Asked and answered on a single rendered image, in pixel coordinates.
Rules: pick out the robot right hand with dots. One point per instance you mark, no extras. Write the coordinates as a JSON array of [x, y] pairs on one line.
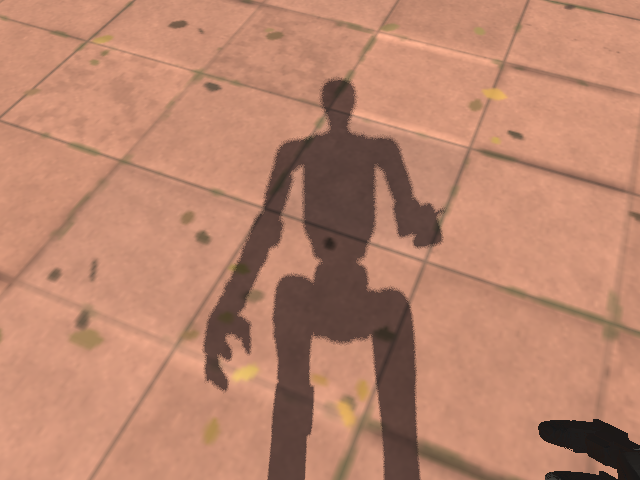
[[601, 441]]

